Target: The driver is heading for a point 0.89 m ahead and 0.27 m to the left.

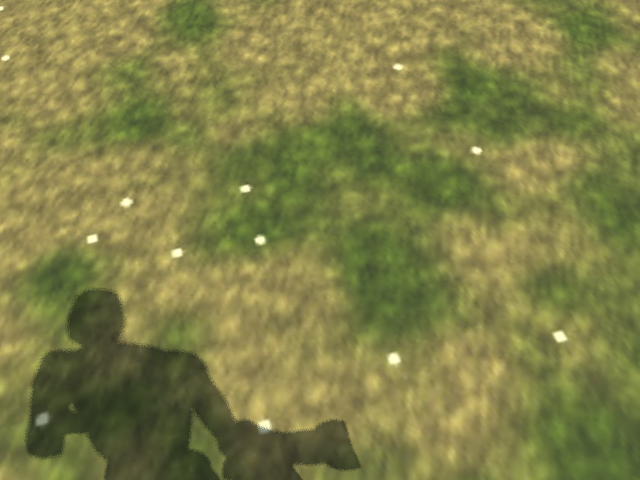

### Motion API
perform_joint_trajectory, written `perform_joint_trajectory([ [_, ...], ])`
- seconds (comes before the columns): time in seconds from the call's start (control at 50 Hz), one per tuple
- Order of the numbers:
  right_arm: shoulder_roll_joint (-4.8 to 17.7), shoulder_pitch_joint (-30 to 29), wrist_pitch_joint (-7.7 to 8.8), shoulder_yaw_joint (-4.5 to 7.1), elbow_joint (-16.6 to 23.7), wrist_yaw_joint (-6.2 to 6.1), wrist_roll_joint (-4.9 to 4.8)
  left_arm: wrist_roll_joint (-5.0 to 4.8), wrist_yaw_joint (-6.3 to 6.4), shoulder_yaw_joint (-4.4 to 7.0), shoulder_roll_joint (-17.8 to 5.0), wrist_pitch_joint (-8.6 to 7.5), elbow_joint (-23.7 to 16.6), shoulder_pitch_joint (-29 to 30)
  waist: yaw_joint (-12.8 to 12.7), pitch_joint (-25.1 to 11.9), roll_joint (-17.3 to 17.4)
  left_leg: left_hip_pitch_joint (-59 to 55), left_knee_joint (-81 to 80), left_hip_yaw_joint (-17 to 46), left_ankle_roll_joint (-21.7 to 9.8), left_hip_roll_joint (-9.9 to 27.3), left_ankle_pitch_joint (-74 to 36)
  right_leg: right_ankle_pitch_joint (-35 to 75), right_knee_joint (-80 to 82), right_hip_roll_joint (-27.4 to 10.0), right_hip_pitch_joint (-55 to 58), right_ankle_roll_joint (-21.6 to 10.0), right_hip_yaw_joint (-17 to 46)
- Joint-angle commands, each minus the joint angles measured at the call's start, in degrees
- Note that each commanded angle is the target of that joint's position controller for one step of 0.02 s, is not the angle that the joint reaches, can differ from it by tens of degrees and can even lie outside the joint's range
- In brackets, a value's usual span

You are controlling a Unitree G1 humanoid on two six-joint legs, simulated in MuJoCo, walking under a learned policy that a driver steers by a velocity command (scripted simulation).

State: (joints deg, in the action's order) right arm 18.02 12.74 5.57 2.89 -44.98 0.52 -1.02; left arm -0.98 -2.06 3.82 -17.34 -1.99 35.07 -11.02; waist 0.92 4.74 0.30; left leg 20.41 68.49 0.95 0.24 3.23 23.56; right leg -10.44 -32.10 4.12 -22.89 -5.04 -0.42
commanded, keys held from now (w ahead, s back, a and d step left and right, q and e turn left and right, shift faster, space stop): w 0.10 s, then w+q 0.90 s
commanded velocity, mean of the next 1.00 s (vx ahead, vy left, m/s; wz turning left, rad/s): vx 0.50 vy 0.00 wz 0.28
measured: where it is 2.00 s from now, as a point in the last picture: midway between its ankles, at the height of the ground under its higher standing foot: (222, 285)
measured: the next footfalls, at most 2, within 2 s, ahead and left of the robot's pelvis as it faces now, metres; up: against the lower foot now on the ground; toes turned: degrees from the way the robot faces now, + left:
left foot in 0.40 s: +0.42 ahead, +0.16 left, +0.00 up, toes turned +3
right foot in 0.90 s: +0.73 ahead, +0.02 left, +0.00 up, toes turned +25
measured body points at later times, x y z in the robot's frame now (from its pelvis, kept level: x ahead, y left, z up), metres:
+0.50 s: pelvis +0.30 +0.07 +0.00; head +0.33 +0.09 +0.44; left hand +0.35 +0.36 -0.12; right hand +0.48 -0.18 -0.10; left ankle +0.37 +0.15 -0.73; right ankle +0.14 -0.07 -0.64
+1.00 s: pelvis +0.59 +0.09 +0.00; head +0.61 +0.09 +0.45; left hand +0.69 +0.40 -0.07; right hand +0.74 -0.16 -0.12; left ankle +0.42 +0.15 -0.65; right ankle +0.69 +0.01 -0.73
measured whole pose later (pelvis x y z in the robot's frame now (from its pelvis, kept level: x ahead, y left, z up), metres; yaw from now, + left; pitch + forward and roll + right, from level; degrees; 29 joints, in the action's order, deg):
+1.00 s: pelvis +0.59 +0.09 +0.00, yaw +23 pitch +2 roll -1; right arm 17.6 20.7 1.1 3.0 -43.1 -0.9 -1.6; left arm 0.2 -0.6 2.7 -15.5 -6.4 37.5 -6.2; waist 2.7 0.6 1.8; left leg 16.8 61.8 9.0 -1.9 -4.5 27.1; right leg -9.3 -29.2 2.9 -21.9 -1.2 0.3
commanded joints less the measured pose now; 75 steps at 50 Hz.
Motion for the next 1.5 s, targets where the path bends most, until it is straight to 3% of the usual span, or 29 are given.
perform_joint_trajectory([
  [0.02,7.48,-0.58,1.34,1.63,4.63,0.02,0.9,1.09,0.73,1.56,-5.89,-1.36,-3.41,-2.49,-0.68,-8.48,-2.66,16.39,-2.69,3.41,0.32,4.6,-6.07,11.03,17.34,-15.23,18.73,-11.34,21.71],
  [0.18,2.31,-8.69,-0.23,-0.38,5.34,0.67,0.66,0.9,2.17,1.52,-7.71,-2.32,1.5,-5.68,-3.77,-3.59,-4.06,12.98,-28.02,0.02,3.06,3.05,-29.31,12.99,22.02,-11.46,12.15,-7.89,7.41],
  [0.3,3.46,-14.18,-0.03,-0.28,7.86,2.49,-0.39,0.61,1.95,2.08,-8.85,-2.22,6.11,-9.44,-5.74,0.17,-3.55,17.66,-36.01,0.92,-1.49,1.44,-26.9,11.28,21.15,-17.57,23.67,-6.44,6.35],
  [0.36,4.7,-10.62,-0.2,0.36,7.85,3.17,-0.08,0.59,2.55,2.55,-9.83,-1.36,6.69,-7.93,-3.12,-2.36,-4.51,13.26,-36.91,-1.0,-4.35,-1.32,-18.93,28.02,14.71,-18.3,28.3,-4.13,3.64],
  [0.4,8.36,1.93,-0.59,2.65,4.66,2.57,0.33,1.0,3.3,2.18,-9.34,-0.43,5.89,-6.7,3.23,-11.04,-3.23,-5.34,-37.92,-4.25,-7.09,-6.02,-19.75,43.84,-3.23,-14.05,24.82,-0.98,-1.35],
  [0.42,13.37,9.52,-0.93,4.11,4.07,2.06,0.15,2.36,3.89,1.14,-7.26,-0.67,4.3,-9.8,4.63,-17.99,4.46,-23.01,-36.37,10.54,-11.84,3.66,-23.1,27.78,-21.72,-10.72,10.65,2.01,-3.66],
  [0.44,15.26,11.6,-0.76,4.33,3.65,2.44,-0.37,2.63,2.9,-0.7,-1.49,-2.01,3.47,-15.39,1.21,-23.75,17.11,-39.68,-45.27,40.7,-21.44,14.31,-7.8,-18.88,-38.95,0.88,-11.48,5.77,0.48],
  [0.46,9.94,12.44,-0.72,3.01,3.99,2.38,-0.77,0.77,2.09,-0.11,-6.12,-3.53,3.55,-10.36,4.73,-23.47,10.96,-41.38,-50.87,44.94,-19.7,14.31,1.6,-21.04,-43.82,-1.41,-17.93,4.76,8.16],
  [0.48,8.69,8.98,-0.75,2.65,4.76,2.02,-0.31,-0.86,1.57,0.35,-8.06,-4.55,1.53,-4.45,5.06,-15.67,7.43,-35.02,-51.87,37.83,-17.64,13.13,-0.27,-15.94,-43.06,-3.87,-21.28,3.94,7.68],
  [0.52,7.69,3.85,-0.94,2.29,6.19,1.52,0.45,1.06,2.05,0.38,-7.59,-5.49,0.29,0.07,2.28,-8.44,0.04,-21.59,-52.78,28.58,-16.4,9.66,-13.34,-9.65,-35.34,-7.46,-18.17,3.92,6.56],
  [0.6,6.75,2.18,-1.09,1.93,7.2,0.54,0.49,2.09,2.31,0.37,-5.76,-3.93,0.46,-2.34,-1.21,-6.73,2.94,-12.25,-55.4,20.97,-16.99,6.06,-26.81,-6.89,-26.34,-8.65,-12.79,6.75,5.3],
  [0.7,8.59,5.27,-1.96,2.58,5.6,-1.12,-0.19,1.98,2.4,-0.68,-2.9,-3.75,-1.59,6.98,1.68,-4.49,3.54,-6.7,-55.2,15.05,-13.43,1.26,-26.85,10.25,-7.73,-5.87,-9.75,9.54,3.97],
  [0.8,8.28,9.53,-3.24,2.68,3.85,-1.79,-0.73,0.82,1.21,-0.42,-3.75,-4.96,-3.14,14.08,3.96,-4.32,4.53,-10.46,-50.99,20.19,-11.66,2.34,-21.76,14.14,3.19,-2.95,-5.34,8.65,5.02],
  [0.86,8.21,8.54,-3.85,2.95,4.01,-2.02,-0.49,0.52,0.98,0.61,-5.78,-5.66,-2.49,11.58,1.76,-4.66,6.73,-14.79,-46.07,24.73,-10.48,4.1,-24.09,7.83,5.98,-3.01,-1.75,6.27,5.84],
  [0.9,5.44,6.55,-3.79,2.03,5.24,-1.59,-0.05,1.32,1.64,2.11,-8.58,-6.17,-0.3,0.76,-4.09,-12.05,5.7,-11.13,-33.78,21.77,-7.71,0.13,-28.52,8.57,7.93,-6.76,16.4,1.93,6.92],
  [0.92,2.24,7.66,-3.57,0.86,6.47,-1.48,1.2,1.77,2.18,2.92,-11.81,-5.91,0.41,-8.24,-6.95,-20.78,-1.57,-3.18,-17.94,15.99,-5.52,-4.35,-15.23,5.29,6.54,-16.91,31.92,-1.64,17.53],
  [0.94,0.3,15.83,-3.09,0.08,7.91,-1.34,-0.76,1.84,1.66,3.62,-14.45,-5.02,2.7,-10.83,-2.59,-24.83,-21.36,16.94,-2.32,10.35,-2.58,-10.18,11.47,-7.47,11.68,-28.11,45.51,-10.54,43.63],
  [0.96,6.56,14.38,-3.15,1.18,6.02,-1.52,-1.3,0.66,1.52,2.46,-8.45,-4.75,1.38,-8.54,-3.97,-18.89,-12.79,22.62,3.72,11.18,-1.74,-4.67,8.62,-18.45,13.99,-27.56,40.98,-8.79,44.05],
  [0.98,8.99,7.81,-3.42,2.0,6.83,-1.42,-0.85,0.69,1.82,1.69,-5.62,-4.41,1.1,-6.35,-5.54,-11.63,-7.19,23.58,4.63,9.44,-1.2,-3.04,2.96,-16.09,14.88,-24.7,33.85,-6.29,34.27],
  [1.02,7.29,3.03,-3.52,2.19,8.25,-1.22,0.16,1.39,1.86,1.04,-4.3,-4.02,1.83,-2.8,-3.84,-4.83,-3.07,21.44,1.39,7.53,-0.33,0.16,-3.4,-2.7,17.48,-20.35,22.91,-5.07,22.84],
  [1.1,3.0,2.49,-4.43,1.56,9.66,-0.37,-0.56,1.1,1.82,1.15,-4.32,-4.73,3.91,-2.07,-1.9,-3.22,-5.98,19.26,-3.63,5.12,0.44,3.04,-6.66,5.77,22.35,-18.23,16.76,-5.83,11.56],
  [1.3,0.62,-11.18,-3.0,0.38,14.42,2.28,0.22,0.06,2.35,2.2,-9.28,-2.87,9.12,-5.73,-5.14,-0.94,-3.2,13.56,-31.36,-1.51,-1.08,0.13,-24.11,27.77,19.92,-17.37,20.66,-3.35,-4.84],
  [1.34,2.24,-9.88,-2.81,1.17,14.83,2.69,0.59,-0.69,2.57,2.52,-10.78,-2.22,9.83,-5.93,-3.26,-3.06,-4.98,9.2,-34.24,-2.64,-2.97,-2.41,-20.44,38.36,14.71,-18.15,23.47,-2.14,-5.36],
  [1.38,5.84,0.59,-2.79,3.19,11.98,2.4,1.14,-1.29,2.97,2.47,-11.1,-1.73,9.92,-4.56,3.21,-9.1,-4.62,-5.56,-40.18,-3.77,-5.82,-5.82,-24.4,44.59,1.47,-16.08,22.31,0.54,-7.38],
  [1.4,9.19,5.82,-3.19,4.35,10.72,1.37,1.38,-0.37,3.03,1.71,-9.28,-2.02,9.7,-5.87,5.63,-12.65,-1.74,-17.57,-41.03,-0.5,-7.5,-3.43,-38.39,35.52,-9.65,-13.24,14.79,3.24,-8.8],
  [1.42,14.15,7.57,-3.88,4.57,11.04,0.09,2.52,3.07,2.21,-0.41,-3.15,-2.63,8.08,-11.53,1.65,-20.61,14.04,-39.05,-33.29,19.07,-16.05,13.49,-70.26,-16.82,-32.08,-6.27,-5.68,7.16,-9.01],
  [1.44,11.12,7.65,-3.63,3.03,12.46,0.39,2.58,1.49,1.31,-1.47,-4.38,-2.9,10.25,-15.77,2.74,-35.77,12.96,-44.9,-37.45,35.09,-24.98,23.3,-68.26,-32.61,-45.06,-3.36,-9.73,8.1,3.51],
  [1.46,8.13,6.4,-3.82,2.48,12.1,0.91,2.2,-0.54,1.1,0.1,-9.23,-2.36,10.26,-9.9,4.95,-32.05,5.29,-38.85,-39.62,27.44,-22.18,18.41,-63.28,-28.78,-45.67,-6.41,-10.1,7.85,6.7],
  [1.5,4.72,-0.79,-3.44,1.28,10.87,1.0,0.94,-0.1,2.23,-0.44,-7.18,-1.28,8.62,-3.19,1.8,-16.63,1.21,-23.37,-43.57,17.74,-17.23,12.71,-53.03,-22.1,-37.61,-9.71,-13.06,8.18,4.16],
])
